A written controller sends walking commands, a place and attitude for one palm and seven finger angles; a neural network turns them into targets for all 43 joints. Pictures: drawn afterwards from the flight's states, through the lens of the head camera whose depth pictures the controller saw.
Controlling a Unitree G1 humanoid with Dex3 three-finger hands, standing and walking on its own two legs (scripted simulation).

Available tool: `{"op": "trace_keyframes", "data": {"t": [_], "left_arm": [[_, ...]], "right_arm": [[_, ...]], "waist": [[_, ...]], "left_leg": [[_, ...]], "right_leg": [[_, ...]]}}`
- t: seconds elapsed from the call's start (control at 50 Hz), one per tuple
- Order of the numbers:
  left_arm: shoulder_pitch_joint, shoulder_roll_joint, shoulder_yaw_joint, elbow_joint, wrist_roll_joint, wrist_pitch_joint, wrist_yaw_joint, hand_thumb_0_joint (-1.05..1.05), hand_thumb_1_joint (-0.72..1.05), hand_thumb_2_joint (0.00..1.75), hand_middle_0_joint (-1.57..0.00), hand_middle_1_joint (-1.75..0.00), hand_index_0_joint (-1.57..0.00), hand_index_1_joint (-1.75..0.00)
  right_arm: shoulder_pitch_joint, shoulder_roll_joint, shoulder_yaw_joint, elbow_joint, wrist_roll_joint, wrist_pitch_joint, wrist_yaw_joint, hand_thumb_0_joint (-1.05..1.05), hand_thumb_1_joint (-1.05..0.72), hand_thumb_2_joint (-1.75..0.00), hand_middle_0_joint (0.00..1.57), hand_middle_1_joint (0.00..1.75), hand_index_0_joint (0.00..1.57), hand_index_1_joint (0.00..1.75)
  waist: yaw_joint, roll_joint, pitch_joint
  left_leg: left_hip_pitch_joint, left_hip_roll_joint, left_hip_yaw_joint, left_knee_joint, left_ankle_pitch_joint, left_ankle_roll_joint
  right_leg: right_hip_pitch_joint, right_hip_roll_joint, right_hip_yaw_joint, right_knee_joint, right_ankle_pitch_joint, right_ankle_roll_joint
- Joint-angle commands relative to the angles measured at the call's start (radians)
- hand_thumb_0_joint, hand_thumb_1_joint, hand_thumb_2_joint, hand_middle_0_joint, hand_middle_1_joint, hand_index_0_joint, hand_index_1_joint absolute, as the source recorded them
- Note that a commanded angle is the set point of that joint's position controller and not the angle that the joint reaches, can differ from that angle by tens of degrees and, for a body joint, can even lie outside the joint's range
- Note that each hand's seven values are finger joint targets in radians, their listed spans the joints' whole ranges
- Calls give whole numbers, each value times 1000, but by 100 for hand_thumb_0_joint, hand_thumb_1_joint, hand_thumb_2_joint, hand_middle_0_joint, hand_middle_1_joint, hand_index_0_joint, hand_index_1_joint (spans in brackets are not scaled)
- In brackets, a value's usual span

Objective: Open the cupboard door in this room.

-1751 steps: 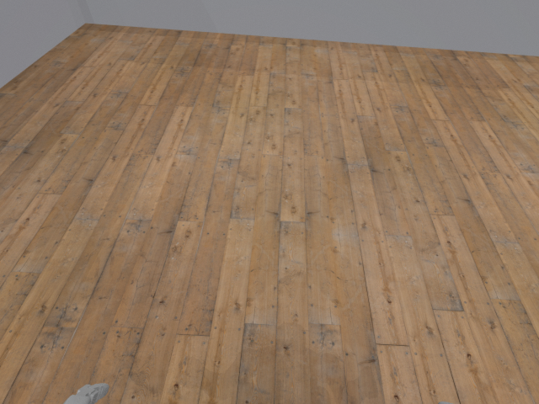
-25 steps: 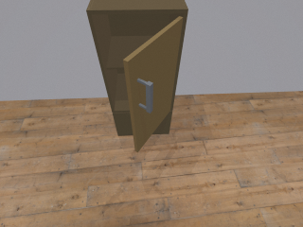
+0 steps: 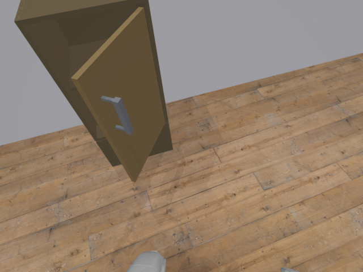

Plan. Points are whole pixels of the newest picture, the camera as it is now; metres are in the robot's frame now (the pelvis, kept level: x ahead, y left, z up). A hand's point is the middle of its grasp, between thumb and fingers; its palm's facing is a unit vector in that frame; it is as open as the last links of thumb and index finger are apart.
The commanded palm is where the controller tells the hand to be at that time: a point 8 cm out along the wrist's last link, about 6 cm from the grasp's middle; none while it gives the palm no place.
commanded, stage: walk to a spot facing it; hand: left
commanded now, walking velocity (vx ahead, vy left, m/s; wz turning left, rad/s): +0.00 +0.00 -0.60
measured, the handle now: (118, 115) +0.52 +0.25 -0.03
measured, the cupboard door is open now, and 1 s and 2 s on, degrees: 53 53 53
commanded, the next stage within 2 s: none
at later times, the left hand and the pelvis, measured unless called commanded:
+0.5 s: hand (92, 266) +0.13 +0.26 -0.18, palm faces -0.20 -0.95 -0.23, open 7.4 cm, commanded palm none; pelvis +0.03 +0.06 +0.00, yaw -17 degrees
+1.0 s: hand (146, 231) +0.22 +0.13 -0.17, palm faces -0.55 -0.81 -0.19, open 7.4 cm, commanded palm none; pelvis +0.06 +0.02 +0.00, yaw -35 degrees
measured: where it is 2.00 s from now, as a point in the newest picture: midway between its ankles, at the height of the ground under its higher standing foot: (255, 246)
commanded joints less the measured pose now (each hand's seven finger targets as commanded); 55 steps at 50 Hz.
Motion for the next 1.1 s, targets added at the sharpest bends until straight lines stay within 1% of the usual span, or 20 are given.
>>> {"op": "trace_keyframes", "data": {"t": [0.0,0.18,0.28,0.32,0.34,0.36,0.46,0.56,0.64,0.66,0.68,0.7,0.74,0.8,0.94,1.0,1.02,1.04,1.06,1.08], "left_arm": [[113,179,43,-48,4,-12,17,0,90,90,-20,-30,-20,-30],[93,204,51,-92,18,-11,8,0,90,90,-20,-30,-20,-30],[14,196,48,-116,9,-5,0,0,90,90,-20,-30,-20,-30],[55,117,33,-138,-10,-8,-17,0,90,90,-20,-30,-20,-30],[39,148,34,-139,2,-9,-20,0,90,90,-20,-30,-20,-30],[33,145,34,-158,9,-12,-28,0,90,90,-20,-30,-20,-30],[-3,117,31,-139,12,12,-62,0,90,90,-20,-30,-20,-30],[-97,102,12,-163,9,13,-71,0,90,90,-20,-30,-20,-30],[-71,123,15,-147,6,8,-70,0,90,90,-20,-30,-20,-30],[-12,153,20,-131,7,2,-66,0,90,90,-20,-30,-20,-30],[47,234,34,-112,14,-10,-54,0,90,90,-20,-30,-20,-30],[84,345,56,-101,18,-16,-35,0,90,90,-20,-30,-20,-30],[65,311,46,-107,2,-7,-20,0,90,90,-20,-30,-20,-30],[-27,226,30,-130,4,-13,-10,0,90,90,-20,-30,-20,-30],[-36,253,39,-124,17,-35,-37,0,90,90,-20,-30,-20,-30],[-91,221,39,-134,12,-36,-44,0,90,90,-20,-30,-20,-30],[-107,169,27,-146,10,-36,-50,0,90,90,-20,-30,-20,-30],[-108,83,11,-167,-1,-35,-58,0,90,90,-20,-30,-20,-30],[-173,100,6,-205,5,-46,-61,0,90,90,-20,-30,-20,-30],[-202,118,19,-214,12,-47,-73,0,90,90,-20,-30,-20,-30]], "right_arm": [[-44,-60,-12,-92,4,-22,-3,0,-90,-90,20,30,20,30],[-104,-51,-11,-162,13,-43,4,0,-90,-90,20,30,20,30],[61,-71,-15,-131,17,-61,-4,0,-90,-90,20,30,20,30],[159,-220,-38,-127,-4,-79,-13,0,-90,-90,20,30,20,30],[154,-214,-27,-138,-10,-71,-17,0,-90,-90,20,30,20,30],[111,-194,-20,-171,-14,-69,-18,0,-90,-90,20,30,20,30],[100,-146,-1,-158,-18,-74,-17,0,-90,-90,20,30,20,30],[185,-175,-15,-118,-20,-68,-5,0,-90,-90,20,30,20,30],[172,-203,-24,-113,-17,-61,8,0,-90,-90,20,30,20,30],[158,-195,-25,-119,-11,-59,13,0,-90,-90,20,30,20,30],[162,-145,-16,-130,0,-57,19,0,-90,-90,20,30,20,30],[111,-75,4,-181,5,-55,24,0,-90,-90,20,30,20,30],[94,-103,-2,-178,6,-47,22,0,-90,-90,20,30,20,30],[88,-123,-10,-138,-5,-49,31,0,-90,-90,20,30,20,30],[74,-80,-14,-145,-5,-71,54,0,-90,-90,20,30,20,30],[215,-81,-16,-104,-5,-95,44,0,-90,-90,20,30,20,30],[318,-124,-23,-69,-6,-106,28,0,-90,-90,20,30,20,30],[422,-230,-46,-41,-26,-115,18,0,-90,-90,20,30,20,30],[472,-257,-44,-45,-24,-117,10,0,-90,-90,20,30,20,30],[409,-242,-37,-74,-26,-114,7,0,-90,-90,20,30,20,30]], "waist": [[17,-126,-141],[14,-116,-109],[-64,-82,-161],[-69,303,-222],[-62,204,-173],[-42,97,-117],[-20,183,-145],[-61,200,-139],[-28,171,-129],[5,122,-156],[33,-83,-198],[63,-370,-189],[52,-234,-144],[9,-253,-153],[-10,-158,-36],[-87,-148,-52],[-133,-28,-88],[-178,300,-120],[-186,316,-96],[-153,159,-29]], "left_leg": [[-153,7,-40,4,22,-2],[-38,-25,-44,-189,-23,10],[335,-25,-50,-594,172,29],[561,406,-475,-776,392,203],[454,477,-492,-775,453,278],[355,463,-433,-774,437,296],[369,259,-81,-707,626,202],[368,265,18,-678,632,178],[278,280,49,-610,491,137],[217,254,78,-521,418,99],[85,178,160,-334,198,36],[-120,38,169,-73,-264,-8],[-187,76,7,55,-188,11],[-134,77,19,28,-42,-11],[74,11,59,-305,-23,1],[354,-22,92,-548,80,7],[533,37,34,-663,18,24],[644,315,-340,-829,-280,97],[575,492,-545,-932,-365,180],[460,507,-516,-978,-375,221]], "right_leg": [[260,-263,289,-71,773,-43],[131,-259,407,-68,672,-121],[-72,-159,368,43,512,-28],[-359,44,85,397,-306,93],[-358,-20,40,561,-351,114],[-350,-67,22,610,-308,132],[-347,-94,-76,633,-174,149],[-238,-83,-159,357,-145,137],[-62,-74,-173,129,-31,104],[64,-84,-151,12,86,87],[217,-237,33,-103,239,33],[242,-481,383,-160,523,-85],[202,-433,296,-169,297,-143],[153,-309,227,-157,218,-96],[-99,-279,302,-261,-249,-115],[-256,-200,254,-173,-299,-62],[-375,-131,194,-36,-283,-16],[-560,14,30,316,-315,48],[-614,-44,-37,529,-300,68],[-607,-118,-10,625,-233,73]]}}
